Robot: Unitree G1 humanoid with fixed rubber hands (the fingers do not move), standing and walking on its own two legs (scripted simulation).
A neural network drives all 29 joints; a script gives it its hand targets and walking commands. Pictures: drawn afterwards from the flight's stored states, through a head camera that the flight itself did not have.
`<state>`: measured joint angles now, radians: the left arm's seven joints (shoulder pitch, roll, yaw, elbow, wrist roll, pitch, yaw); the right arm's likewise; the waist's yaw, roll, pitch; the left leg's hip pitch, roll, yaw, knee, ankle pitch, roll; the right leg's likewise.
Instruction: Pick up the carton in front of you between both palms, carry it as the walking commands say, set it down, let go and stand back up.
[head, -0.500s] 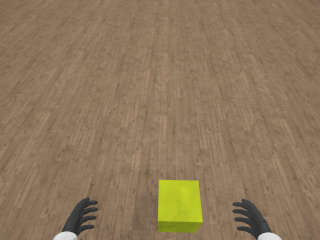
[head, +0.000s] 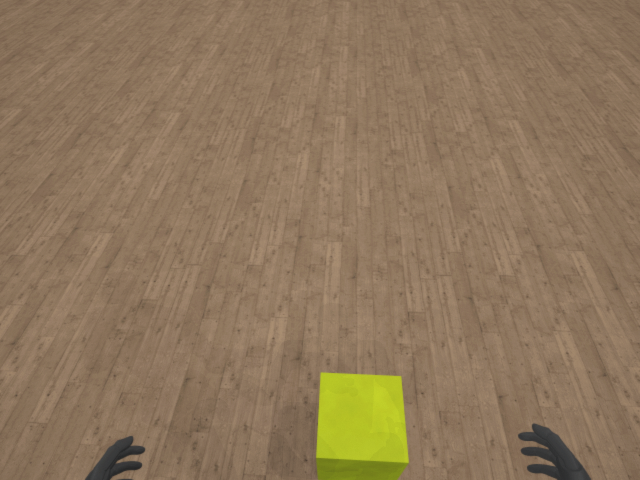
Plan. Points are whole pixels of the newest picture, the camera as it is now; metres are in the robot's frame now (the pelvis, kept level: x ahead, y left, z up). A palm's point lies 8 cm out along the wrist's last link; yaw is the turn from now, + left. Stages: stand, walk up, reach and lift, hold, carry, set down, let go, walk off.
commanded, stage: stand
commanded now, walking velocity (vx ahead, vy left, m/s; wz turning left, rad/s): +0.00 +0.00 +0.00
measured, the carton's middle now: (358, 429) +0.37 -0.08 -0.64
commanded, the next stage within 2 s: none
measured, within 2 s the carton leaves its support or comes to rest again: neither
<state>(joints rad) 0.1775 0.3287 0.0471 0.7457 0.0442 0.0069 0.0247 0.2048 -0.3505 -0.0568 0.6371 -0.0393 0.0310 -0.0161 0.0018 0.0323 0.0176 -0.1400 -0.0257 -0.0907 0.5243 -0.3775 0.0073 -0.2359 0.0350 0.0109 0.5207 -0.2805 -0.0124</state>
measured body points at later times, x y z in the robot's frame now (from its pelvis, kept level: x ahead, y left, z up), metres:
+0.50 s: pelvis +0.00 -0.01 +0.01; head +0.00 -0.01 +0.45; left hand +0.12 +0.30 -0.10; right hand +0.13 -0.30 -0.09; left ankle -0.06 +0.12 -0.73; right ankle +0.00 -0.11 -0.73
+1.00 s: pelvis -0.02 -0.01 +0.01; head -0.02 -0.02 +0.46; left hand +0.08 +0.30 -0.10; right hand +0.09 -0.32 -0.10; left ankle -0.06 +0.12 -0.73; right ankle +0.00 -0.11 -0.73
